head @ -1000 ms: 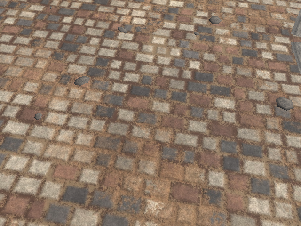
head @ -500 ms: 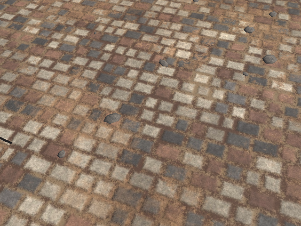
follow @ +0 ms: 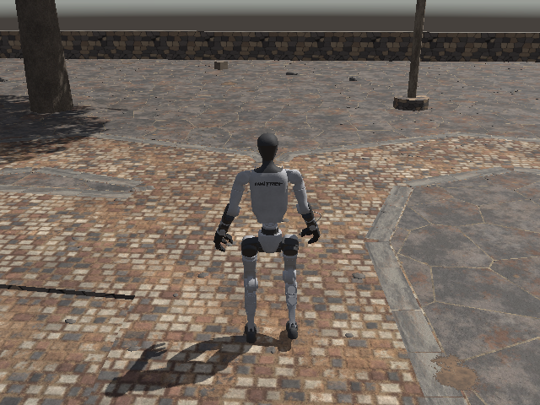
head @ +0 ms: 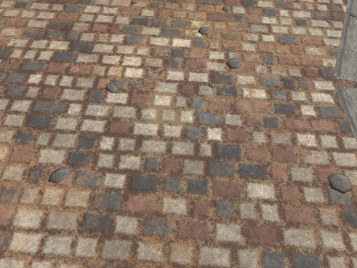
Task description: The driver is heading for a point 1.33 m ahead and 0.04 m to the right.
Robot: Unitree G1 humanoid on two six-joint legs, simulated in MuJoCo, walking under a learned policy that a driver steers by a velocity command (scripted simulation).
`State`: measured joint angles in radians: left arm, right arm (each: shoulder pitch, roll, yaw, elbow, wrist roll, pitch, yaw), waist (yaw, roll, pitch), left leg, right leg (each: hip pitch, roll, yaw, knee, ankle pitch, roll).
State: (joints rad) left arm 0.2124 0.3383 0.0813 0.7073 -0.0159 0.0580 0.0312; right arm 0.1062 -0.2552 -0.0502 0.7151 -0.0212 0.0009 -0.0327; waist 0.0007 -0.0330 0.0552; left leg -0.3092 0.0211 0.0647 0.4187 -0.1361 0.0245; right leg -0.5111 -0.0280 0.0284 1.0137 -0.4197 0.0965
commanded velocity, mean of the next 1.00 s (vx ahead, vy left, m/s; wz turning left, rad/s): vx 0.01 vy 0.00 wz -0.11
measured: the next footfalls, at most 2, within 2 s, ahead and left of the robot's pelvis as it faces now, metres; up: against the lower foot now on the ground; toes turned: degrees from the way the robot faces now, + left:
right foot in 0.16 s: +0.04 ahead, -0.14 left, +0.00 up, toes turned -8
left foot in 0.60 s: +0.09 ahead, +0.09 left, +0.00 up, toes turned -15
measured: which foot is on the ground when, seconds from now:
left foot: down 0.00-0.16, up 0.18-0.58, down 0.60-0.86, up 0.88-1.00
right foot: up 0.00-0.14, down 0.16-1.00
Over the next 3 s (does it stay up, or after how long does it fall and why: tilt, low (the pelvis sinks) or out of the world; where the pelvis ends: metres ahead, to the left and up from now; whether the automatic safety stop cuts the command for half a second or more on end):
stays up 0.81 -0.11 0.00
